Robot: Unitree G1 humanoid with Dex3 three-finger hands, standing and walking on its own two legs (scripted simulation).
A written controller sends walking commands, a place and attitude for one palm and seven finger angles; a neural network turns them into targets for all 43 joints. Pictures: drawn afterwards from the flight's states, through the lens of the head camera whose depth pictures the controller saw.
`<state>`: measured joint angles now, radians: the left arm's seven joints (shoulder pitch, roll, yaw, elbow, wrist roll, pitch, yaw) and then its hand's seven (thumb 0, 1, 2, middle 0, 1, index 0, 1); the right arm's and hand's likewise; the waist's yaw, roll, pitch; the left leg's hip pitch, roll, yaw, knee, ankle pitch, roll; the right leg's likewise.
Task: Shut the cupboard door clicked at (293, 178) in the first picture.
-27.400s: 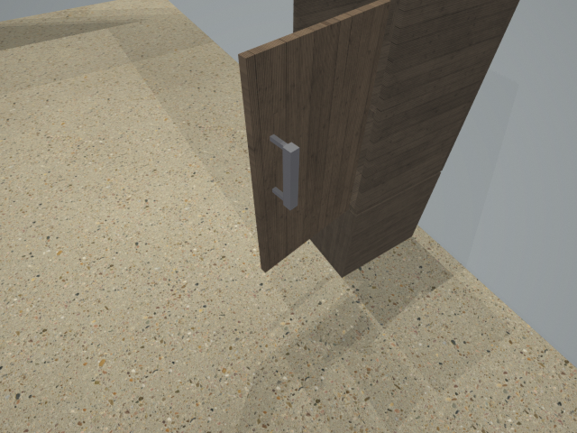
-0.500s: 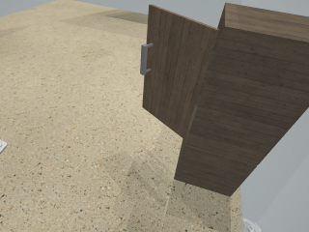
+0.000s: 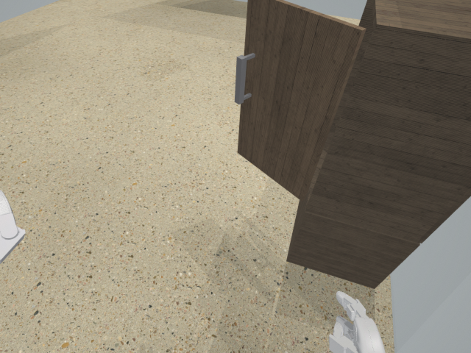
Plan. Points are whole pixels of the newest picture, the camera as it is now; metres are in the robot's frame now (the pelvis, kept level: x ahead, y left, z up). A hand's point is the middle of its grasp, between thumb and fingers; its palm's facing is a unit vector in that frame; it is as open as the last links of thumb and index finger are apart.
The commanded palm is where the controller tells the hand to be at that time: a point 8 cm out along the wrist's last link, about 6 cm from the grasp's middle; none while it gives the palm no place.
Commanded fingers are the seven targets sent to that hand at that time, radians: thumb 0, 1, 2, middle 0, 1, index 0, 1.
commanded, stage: stop stepping back and stand still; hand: left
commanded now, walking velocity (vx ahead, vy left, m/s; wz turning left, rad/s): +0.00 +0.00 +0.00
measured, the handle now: (245, 78) +0.89 +0.01 +0.03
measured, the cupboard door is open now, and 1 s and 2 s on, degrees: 61 61 61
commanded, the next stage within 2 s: let the arm hang, fingers relaxed in 0.50 s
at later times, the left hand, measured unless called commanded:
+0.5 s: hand (16, 210) +0.24 +0.29 +0.18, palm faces +0.32 -0.80 -0.51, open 7.4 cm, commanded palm +0.18 +0.34 +0.19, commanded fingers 0.00 0.90 0.90 -0.20 -0.30 -0.20 -0.30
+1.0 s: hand out of the picture +0.00 +0.20 -0.17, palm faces -0.01 -0.99 -0.17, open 7.0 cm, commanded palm none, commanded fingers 0.00 0.90 0.90 -0.20 -0.30 -0.20 -0.30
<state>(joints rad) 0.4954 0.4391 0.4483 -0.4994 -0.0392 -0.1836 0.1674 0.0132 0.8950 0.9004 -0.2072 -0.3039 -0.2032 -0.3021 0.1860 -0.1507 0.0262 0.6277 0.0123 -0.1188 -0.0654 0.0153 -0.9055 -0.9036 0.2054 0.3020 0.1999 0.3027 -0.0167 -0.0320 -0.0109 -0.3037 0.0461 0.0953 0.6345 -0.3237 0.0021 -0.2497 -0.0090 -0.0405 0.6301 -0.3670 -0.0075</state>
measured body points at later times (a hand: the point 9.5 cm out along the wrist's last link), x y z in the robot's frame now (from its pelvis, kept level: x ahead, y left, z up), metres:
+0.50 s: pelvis +0.03 +0.04 +0.01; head +0.05 +0.07 +0.46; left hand +0.22 +0.33 +0.21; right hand +0.18 -0.19 -0.06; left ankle +0.01 +0.12 -0.72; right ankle -0.02 -0.10 -0.72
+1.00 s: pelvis -0.03 +0.02 +0.01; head -0.02 +0.04 +0.46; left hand +0.00 +0.25 -0.15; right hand +0.00 -0.24 -0.12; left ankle +0.01 +0.12 -0.72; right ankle -0.02 -0.10 -0.72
